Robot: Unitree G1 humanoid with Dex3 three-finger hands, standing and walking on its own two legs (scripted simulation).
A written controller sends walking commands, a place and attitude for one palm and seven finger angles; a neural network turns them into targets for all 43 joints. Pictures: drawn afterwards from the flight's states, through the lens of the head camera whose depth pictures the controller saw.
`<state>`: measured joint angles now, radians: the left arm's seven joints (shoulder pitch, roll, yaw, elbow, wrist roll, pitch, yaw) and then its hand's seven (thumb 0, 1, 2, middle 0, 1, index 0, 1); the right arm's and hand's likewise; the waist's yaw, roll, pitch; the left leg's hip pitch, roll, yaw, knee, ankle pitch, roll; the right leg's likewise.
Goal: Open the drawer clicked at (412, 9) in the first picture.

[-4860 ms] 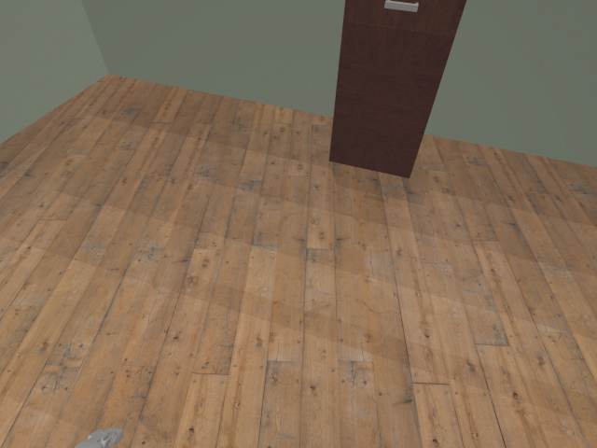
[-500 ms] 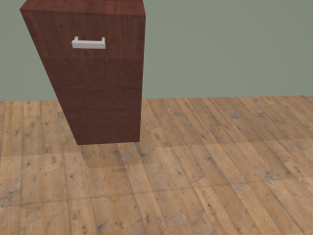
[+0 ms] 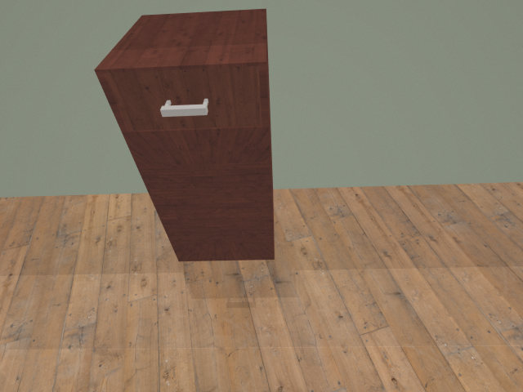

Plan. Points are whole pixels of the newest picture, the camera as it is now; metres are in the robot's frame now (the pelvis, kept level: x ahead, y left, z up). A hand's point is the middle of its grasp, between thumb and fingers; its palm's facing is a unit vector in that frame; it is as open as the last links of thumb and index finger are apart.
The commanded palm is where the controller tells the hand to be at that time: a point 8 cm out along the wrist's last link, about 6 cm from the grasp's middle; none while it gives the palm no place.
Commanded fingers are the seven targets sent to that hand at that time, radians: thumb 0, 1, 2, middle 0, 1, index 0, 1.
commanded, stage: take the last steps up to it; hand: left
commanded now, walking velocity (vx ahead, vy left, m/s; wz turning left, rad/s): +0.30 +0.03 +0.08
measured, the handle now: (185, 106) +0.79 +0.27 +0.04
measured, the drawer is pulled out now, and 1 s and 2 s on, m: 0.00 0.00 0.00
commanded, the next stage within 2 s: come to a stop and stand still in 0.72 s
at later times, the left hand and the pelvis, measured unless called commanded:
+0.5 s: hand out of the picture +0.05 +0.22 -0.18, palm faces +0.11 -0.98 -0.15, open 7.3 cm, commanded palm none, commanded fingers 0.00 0.90 0.90 -0.20 -0.30 -0.20 -0.30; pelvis +0.13 +0.06 -0.01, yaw +1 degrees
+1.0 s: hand (190, 287) +0.37 +0.20 -0.17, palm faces +0.04 -0.97 -0.23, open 7.2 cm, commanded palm none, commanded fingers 0.00 0.90 0.90 -0.20 -0.30 -0.20 -0.30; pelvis +0.28 +0.02 -0.01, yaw +1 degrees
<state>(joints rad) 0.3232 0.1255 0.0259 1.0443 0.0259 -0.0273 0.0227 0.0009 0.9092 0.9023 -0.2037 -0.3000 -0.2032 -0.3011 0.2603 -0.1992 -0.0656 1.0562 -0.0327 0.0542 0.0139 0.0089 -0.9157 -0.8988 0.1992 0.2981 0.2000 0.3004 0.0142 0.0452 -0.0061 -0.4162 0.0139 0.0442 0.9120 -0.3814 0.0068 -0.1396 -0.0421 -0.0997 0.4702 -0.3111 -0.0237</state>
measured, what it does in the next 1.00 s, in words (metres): walks ahead: left foot, then right foot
